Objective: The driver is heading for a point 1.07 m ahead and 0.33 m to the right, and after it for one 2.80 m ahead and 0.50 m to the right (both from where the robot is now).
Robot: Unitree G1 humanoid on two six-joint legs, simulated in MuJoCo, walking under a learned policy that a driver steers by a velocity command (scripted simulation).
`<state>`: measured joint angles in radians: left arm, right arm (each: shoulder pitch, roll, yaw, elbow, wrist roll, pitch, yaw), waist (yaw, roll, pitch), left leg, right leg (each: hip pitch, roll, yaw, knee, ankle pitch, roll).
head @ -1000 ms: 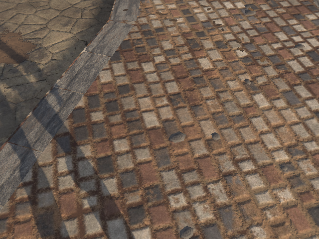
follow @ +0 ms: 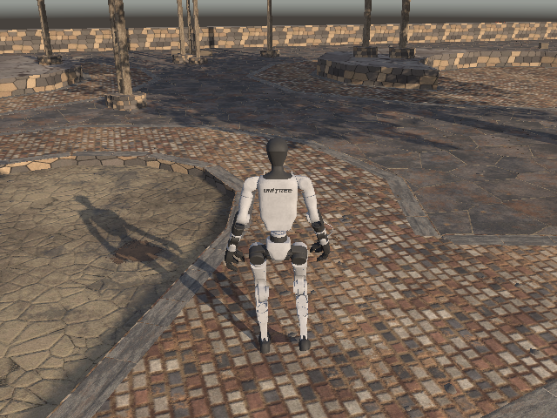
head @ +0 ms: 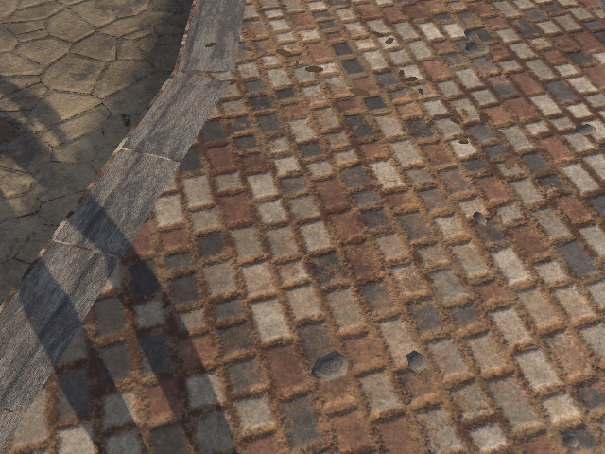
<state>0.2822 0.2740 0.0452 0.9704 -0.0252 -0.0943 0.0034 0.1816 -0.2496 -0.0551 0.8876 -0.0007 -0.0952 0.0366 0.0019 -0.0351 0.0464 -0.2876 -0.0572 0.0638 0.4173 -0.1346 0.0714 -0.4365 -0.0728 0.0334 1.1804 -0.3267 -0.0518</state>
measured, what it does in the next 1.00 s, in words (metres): walks ahead: right foot, then left foot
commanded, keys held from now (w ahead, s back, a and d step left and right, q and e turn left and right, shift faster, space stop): w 0.70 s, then w+e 0.30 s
